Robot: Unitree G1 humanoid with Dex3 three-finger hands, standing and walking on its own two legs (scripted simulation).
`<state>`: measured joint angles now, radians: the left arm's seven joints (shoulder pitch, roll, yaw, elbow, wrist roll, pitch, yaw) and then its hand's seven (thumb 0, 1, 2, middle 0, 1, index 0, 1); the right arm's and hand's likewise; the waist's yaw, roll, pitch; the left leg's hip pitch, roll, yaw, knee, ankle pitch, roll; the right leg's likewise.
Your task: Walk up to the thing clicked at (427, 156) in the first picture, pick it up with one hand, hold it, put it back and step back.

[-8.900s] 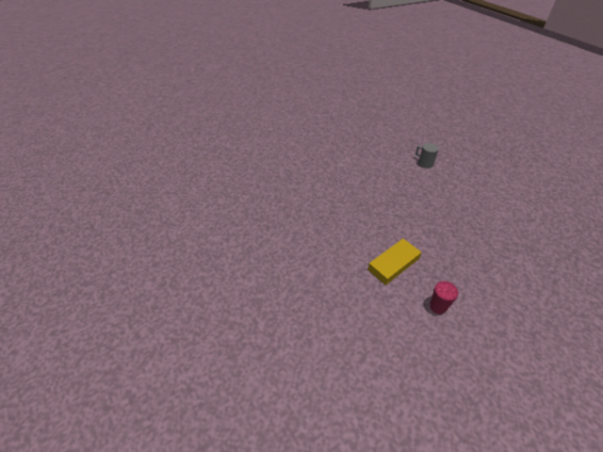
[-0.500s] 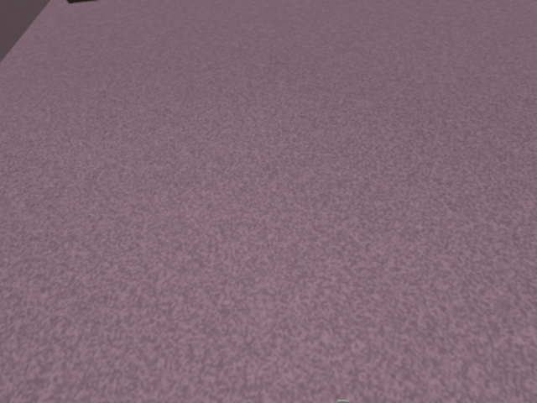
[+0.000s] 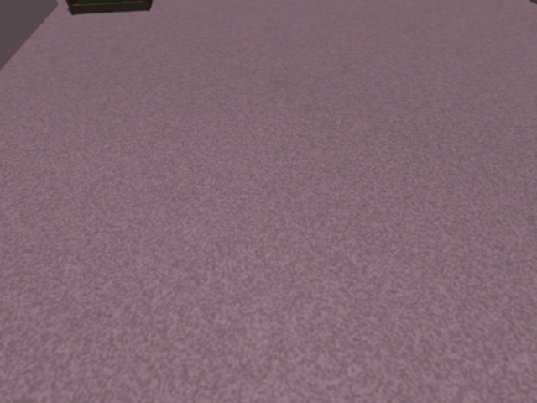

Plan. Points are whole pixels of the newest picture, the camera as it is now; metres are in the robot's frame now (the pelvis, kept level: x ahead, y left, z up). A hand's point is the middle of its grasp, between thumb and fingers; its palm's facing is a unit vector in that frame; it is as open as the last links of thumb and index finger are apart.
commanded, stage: walk up
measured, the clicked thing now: out of the picture +0.25 -1.24 -0.72
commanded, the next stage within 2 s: stand in 0.44 s
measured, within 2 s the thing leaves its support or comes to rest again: neither
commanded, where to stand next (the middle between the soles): +0.07 -0.01 m, yaw -2 degrees
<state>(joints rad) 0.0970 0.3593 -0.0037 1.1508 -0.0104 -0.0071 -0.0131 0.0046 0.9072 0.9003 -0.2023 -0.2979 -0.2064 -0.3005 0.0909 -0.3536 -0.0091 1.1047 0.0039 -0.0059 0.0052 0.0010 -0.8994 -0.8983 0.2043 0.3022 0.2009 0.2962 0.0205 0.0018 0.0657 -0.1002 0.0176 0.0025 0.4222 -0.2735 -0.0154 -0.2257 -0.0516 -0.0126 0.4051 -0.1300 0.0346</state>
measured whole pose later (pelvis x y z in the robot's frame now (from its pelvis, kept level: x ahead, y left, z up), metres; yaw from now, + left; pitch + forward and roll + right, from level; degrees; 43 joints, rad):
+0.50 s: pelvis +0.00 -0.01 +0.00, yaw +0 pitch -3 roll +0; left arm 0.06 0.33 0.01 1.16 0.00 -0.01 -0.01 0.00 0.91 0.90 -0.20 -0.30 -0.21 -0.30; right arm 0.09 -0.36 -0.02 1.15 0.00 0.01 0.00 0.00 -0.90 -0.90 0.20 0.30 0.20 0.30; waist 0.00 0.01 0.06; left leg -0.05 0.03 -0.01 0.32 -0.23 -0.04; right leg -0.19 -0.04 -0.03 0.35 -0.11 0.02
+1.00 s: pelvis +0.00 -0.02 +0.00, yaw +1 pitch -3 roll +0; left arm 0.09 0.35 0.01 1.15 0.00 0.00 -0.02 0.00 0.91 0.90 -0.20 -0.30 -0.21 -0.30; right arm 0.14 -0.36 -0.01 1.14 -0.01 0.00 0.01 0.00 -0.90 -0.90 0.20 0.30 0.20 0.30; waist 0.00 0.01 0.06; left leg -0.07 0.05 -0.02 0.34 -0.23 -0.05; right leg -0.21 -0.02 -0.04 0.36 -0.11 0.00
